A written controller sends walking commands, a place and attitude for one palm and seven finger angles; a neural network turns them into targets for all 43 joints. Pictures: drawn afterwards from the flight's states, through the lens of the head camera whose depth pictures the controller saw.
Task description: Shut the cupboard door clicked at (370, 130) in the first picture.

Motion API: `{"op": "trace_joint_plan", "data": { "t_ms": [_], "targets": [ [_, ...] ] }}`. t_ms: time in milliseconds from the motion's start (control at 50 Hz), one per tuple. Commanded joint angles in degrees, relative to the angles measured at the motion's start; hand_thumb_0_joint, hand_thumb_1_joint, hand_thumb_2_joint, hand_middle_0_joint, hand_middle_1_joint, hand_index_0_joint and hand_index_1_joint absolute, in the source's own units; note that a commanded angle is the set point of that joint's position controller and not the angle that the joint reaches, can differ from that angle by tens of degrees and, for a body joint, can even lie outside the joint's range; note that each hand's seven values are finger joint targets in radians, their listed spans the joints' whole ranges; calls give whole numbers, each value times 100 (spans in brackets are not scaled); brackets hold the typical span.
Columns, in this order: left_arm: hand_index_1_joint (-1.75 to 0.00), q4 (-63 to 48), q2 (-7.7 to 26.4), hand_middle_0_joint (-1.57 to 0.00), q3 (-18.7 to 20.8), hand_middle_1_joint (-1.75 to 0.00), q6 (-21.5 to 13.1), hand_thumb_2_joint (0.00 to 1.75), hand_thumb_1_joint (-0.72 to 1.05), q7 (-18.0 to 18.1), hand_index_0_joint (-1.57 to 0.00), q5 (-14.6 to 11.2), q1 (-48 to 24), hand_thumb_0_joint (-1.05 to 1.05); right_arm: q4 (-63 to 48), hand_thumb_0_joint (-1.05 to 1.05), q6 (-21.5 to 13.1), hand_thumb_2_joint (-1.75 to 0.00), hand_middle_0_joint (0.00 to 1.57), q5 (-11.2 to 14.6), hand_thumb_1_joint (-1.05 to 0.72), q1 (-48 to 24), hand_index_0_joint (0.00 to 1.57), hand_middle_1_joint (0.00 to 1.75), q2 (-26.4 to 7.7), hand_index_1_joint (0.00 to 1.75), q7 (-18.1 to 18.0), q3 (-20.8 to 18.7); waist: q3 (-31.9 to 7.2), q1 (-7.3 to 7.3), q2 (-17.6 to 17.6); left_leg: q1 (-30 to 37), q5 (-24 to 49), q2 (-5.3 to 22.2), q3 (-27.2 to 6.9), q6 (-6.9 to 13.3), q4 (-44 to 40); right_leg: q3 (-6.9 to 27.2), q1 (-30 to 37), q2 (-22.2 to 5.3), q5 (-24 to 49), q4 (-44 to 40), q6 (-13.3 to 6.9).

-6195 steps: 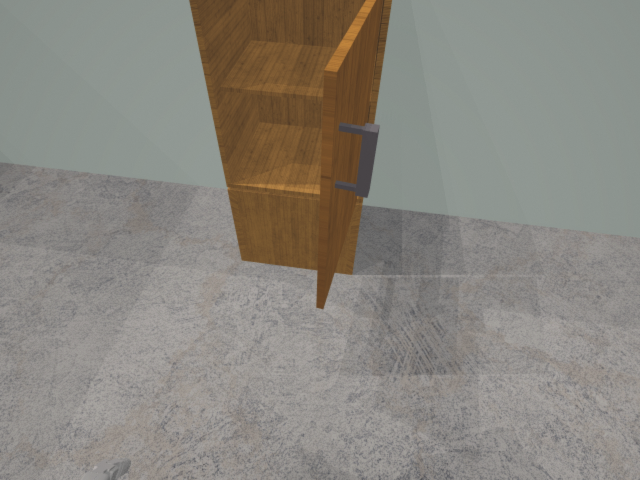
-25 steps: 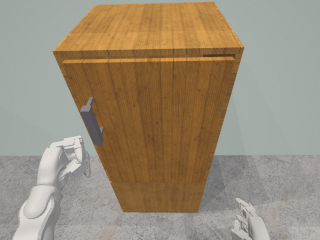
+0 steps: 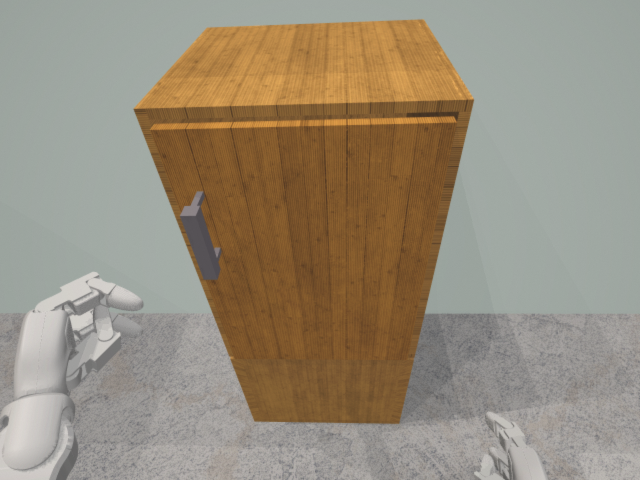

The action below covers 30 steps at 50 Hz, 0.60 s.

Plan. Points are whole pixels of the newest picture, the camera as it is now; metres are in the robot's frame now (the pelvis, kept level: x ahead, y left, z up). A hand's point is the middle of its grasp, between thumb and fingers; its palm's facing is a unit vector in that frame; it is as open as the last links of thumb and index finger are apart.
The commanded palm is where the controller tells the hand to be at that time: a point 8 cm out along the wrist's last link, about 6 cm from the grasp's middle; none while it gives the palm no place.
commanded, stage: draw the hand back to the body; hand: left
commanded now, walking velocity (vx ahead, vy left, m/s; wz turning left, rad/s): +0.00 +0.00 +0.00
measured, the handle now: (205, 236) +0.44 +0.23 +0.07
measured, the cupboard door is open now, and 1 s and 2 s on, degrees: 0 0 0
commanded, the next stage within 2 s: step back with the hand held close in 0.76 s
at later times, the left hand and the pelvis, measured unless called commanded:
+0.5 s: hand (52, 321) +0.21 +0.29 +0.17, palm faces +0.50 -0.78 -0.39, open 6.9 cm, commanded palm +0.16 +0.31 +0.18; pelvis +0.02 +0.02 +0.01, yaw -1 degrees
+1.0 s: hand (75, 311) +0.22 +0.27 +0.17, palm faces +0.47 -0.77 -0.43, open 7.4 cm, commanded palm +0.16 +0.31 +0.18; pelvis +0.03 +0.00 +0.01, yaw +1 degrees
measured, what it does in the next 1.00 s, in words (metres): stands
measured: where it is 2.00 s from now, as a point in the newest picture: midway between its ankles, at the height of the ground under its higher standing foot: outside the picture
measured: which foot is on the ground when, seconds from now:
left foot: down 0.00-1.00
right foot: down 0.00-1.00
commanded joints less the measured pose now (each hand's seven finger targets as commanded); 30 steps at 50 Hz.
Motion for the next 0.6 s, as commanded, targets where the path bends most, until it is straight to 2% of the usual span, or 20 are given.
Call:
{"op": "trace_joint_plan", "data": {
  "t_ms": [0,40,80,100,140,180,200,280,300,360,380,400,440,460,540,560,580],
  "targets": [
    [-84,-1311,1047,-69,639,-84,-507,90,90,150,-69,42,-1134,0,-926,0,-440,-90,20,-35,-90,-1037,20,30,-469,30,-37,-205,-128,-13,-118,376,-230,-32,189,222,-799,12,-366,-137,-482,-1073,-36],
    [-78,-1292,1029,-64,686,-78,-528,90,90,156,-64,50,-922,0,-903,0,-470,-90,20,-49,-90,-1045,20,30,-461,30,-21,-209,-81,28,-224,411,-98,-11,173,219,-864,-28,-295,-110,-273,-1037,-36],
    [-72,-1249,1139,-58,853,-72,-528,90,90,154,-58,63,-659,0,-868,0,-485,-90,20,-58,-90,-1035,20,30,-506,30,7,-226,-95,87,-162,457,54,5,160,206,-933,-44,-201,-82,-65,-1051,-41],
    [-69,-1367,980,-56,731,-69,-533,90,90,134,-56,34,-632,0,-893,0,-473,-90,20,-50,-90,-1043,20,30,-454,30,26,-214,-47,69,-189,411,141,25,131,198,-992,-78,-101,-99,36,-980,-52],
    [-63,-1450,1075,-50,872,-63,-541,90,90,130,-50,37,-565,0,-893,0,-461,-90,20,-55,-90,-1043,20,30,-463,30,48,-224,-55,98,-226,418,222,35,122,188,-1031,-81,-36,-80,127,-982,-57],
    [-57,-1571,1250,-45,1094,-57,-548,90,90,131,-45,61,-454,0,-885,0,-469,-90,20,-58,-90,-1063,20,30,-484,30,63,-244,-52,136,-119,504,373,58,131,180,-1053,-86,-26,-50,284,-1033,-63],
    [-54,-1744,1164,-42,1027,-54,-568,90,90,126,-42,51,-488,0,-898,0,-464,-90,20,-58,-90,-1040,20,30,-437,30,72,-227,-127,116,4,522,430,60,120,162,-1088,-109,67,-77,357,-962,-78],
    [-42,-1908,1341,-31,1323,-42,-561,90,90,142,-31,80,-179,0,-888,0,-498,-90,20,-76,-90,-1018,20,30,-449,30,104,-245,-190,176,86,589,756,81,98,128,-1090,-135,166,-32,692,-948,-98],
    [-39,-2032,1243,-28,1239,-39,-555,90,90,137,-28,63,-209,0,-905,0,-488,-90,20,-78,-90,-1009,20,30,-417,30,113,-230,-200,155,200,572,798,74,103,117,-1111,-141,230,-59,738,-917,-104],
    [-30,-2073,1287,-20,1381,-30,-534,90,90,142,-20,57,-61,0,-899,0,-467,-90,20,-81,-90,-975,20,30,-421,30,133,-253,-209,163,2,593,970,89,109,108,-1083,-164,247,-34,893,-922,-98],
    [-30,-1889,1240,-20,1354,-30,-493,90,90,130,-20,70,14,0,-871,0,-462,-90,20,-82,-90,-978,20,30,-453,30,127,-262,-75,150,-82,599,968,104,111,113,-1093,-166,150,-5,886,-979,-84],
    [-30,-1908,1046,-20,1156,-30,-482,90,90,116,-20,61,-99,0,-875,0,-441,-90,20,-73,-90,-955,20,30,-427,30,138,-256,-21,98,-56,573,953,103,106,106,-1123,-179,158,-36,859,-950,-85],
    [-30,-1765,1007,-20,1109,-30,-432,90,90,115,-20,65,-147,0,-862,0,-401,-90,20,-75,-90,-941,20,30,-453,30,144,-272,89,71,-162,562,867,106,107,121,-1128,-172,70,-31,796,-991,-71],
    [-30,-1672,1018,-20,1125,-30,-408,90,90,116,-20,51,-116,0,-856,0,-369,-90,20,-75,-90,-923,20,30,-467,30,143,-278,64,84,-281,556,870,95,118,139,-1119,-172,95,-33,794,-1012,-62],
    [-30,-1971,1124,-20,1156,-30,-412,90,90,135,-20,87,-268,0,-886,0,-339,-90,20,-100,-90,-951,20,30,-467,30,132,-292,-303,115,-86,726,1179,63,132,152,-1061,-164,288,-60,1082,-945,-70],
    [-30,-2106,1191,-20,1206,-30,-428,90,90,147,-20,95,-272,0,-895,0,-342,-90,20,-100,-90,-949,20,30,-458,30,126,-304,-493,129,-119,806,1296,56,144,160,-1026,-157,362,-60,1204,-927,-69],
    [-30,-2168,1313,-20,1300,-30,-430,90,90,161,-20,114,-244,0,-889,0,-358,-90,20,-107,-90,-956,20,30,-475,30,121,-297,-538,159,51,823,1369,52,142,147,-1019,-156,409,-60,1251,-913,-79]
  ]
}}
